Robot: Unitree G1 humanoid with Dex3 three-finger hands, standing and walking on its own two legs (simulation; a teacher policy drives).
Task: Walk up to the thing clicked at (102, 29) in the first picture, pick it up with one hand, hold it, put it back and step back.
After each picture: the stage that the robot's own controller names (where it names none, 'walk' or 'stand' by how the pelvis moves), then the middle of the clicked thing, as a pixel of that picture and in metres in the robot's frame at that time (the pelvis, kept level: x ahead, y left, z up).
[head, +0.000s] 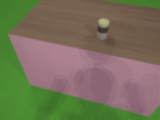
stand; (102, 29) +0.84 -0.14 -0.11
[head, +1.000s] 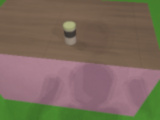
walk; (70, 33) +0.74 +0.10 -0.08
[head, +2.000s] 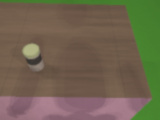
stand; (34, 58) +0.51 +0.21 -0.07
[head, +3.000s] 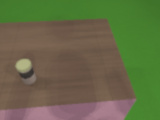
stand; (26, 72) +0.51 +0.26 -0.11
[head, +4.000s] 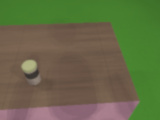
stand; (31, 72) +0.52 +0.24 -0.12
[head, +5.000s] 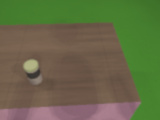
stand; (33, 72) +0.52 +0.24 -0.12
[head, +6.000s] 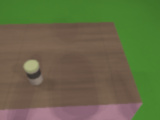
stand; (33, 72) +0.51 +0.23 -0.12
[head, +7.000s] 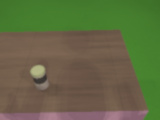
rise first; (40, 77) +0.51 +0.23 -0.11
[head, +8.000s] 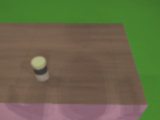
go down; (40, 69) +0.53 +0.23 -0.11
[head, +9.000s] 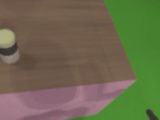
go down; (7, 47) +0.52 +0.21 -0.03
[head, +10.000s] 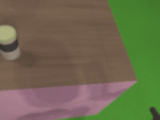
approach; (8, 43) +0.52 +0.21 -0.03
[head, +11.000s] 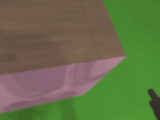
close; out of the picture +0.55 +0.24 +0.02
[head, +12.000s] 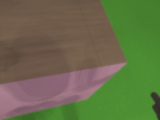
lift; out of the picture +0.50 +0.22 +0.01
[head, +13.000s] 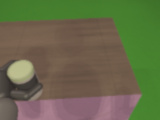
lift; (26, 81) +0.33 +0.17 +0.11
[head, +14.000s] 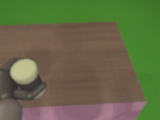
hold; (29, 80) +0.32 +0.16 +0.12
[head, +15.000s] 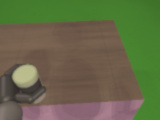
hold; (30, 85) +0.33 +0.17 +0.08
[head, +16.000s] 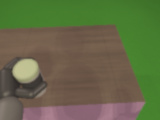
hold; (31, 79) +0.33 +0.16 +0.12
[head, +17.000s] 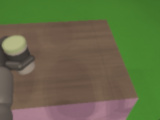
crouch; (20, 55) +0.42 +0.19 +0.12
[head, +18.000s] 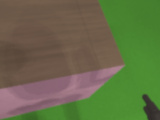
lower; out of the picture +0.52 +0.23 +0.01
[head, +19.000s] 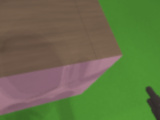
lower; out of the picture +0.54 +0.23 +0.02
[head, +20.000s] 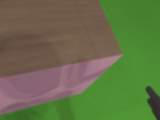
lower; out of the picture +0.54 +0.24 +0.02
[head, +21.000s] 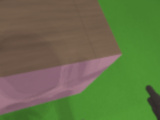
lower; out of the picture +0.54 +0.24 +0.02
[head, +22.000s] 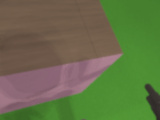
rest; out of the picture +0.54 +0.24 +0.02
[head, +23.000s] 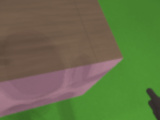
withdraw; out of the picture +0.53 +0.24 +0.01
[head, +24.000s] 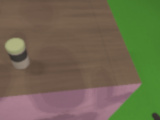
sink last; (18, 54) +0.52 +0.21 -0.04
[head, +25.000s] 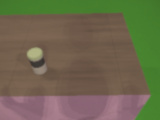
stand; (37, 61) +0.54 +0.23 -0.06
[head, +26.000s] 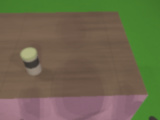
stand; (31, 61) +0.52 +0.23 -0.05
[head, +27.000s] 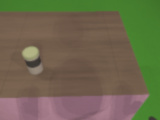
stand; (33, 61) +0.52 +0.22 -0.05
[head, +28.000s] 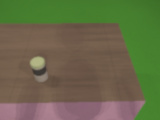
stand; (39, 69) +0.53 +0.22 -0.10
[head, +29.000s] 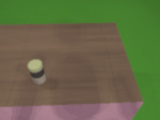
stand; (37, 72) +0.52 +0.22 -0.11
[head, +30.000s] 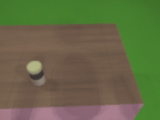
stand; (36, 73) +0.51 +0.22 -0.11
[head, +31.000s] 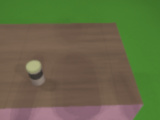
stand; (35, 73) +0.51 +0.23 -0.12
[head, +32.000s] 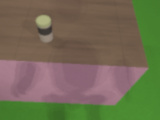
walk; (45, 29) +0.65 +0.17 -0.09
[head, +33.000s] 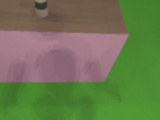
walk; (41, 5) +0.85 +0.23 -0.10
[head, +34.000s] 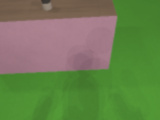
stand; (45, 0) +1.11 +0.29 -0.09
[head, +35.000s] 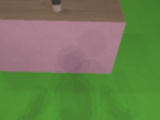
stand; (56, 2) +1.12 +0.19 -0.11
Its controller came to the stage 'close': yes
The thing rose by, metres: 0.21
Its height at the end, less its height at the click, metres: +0.00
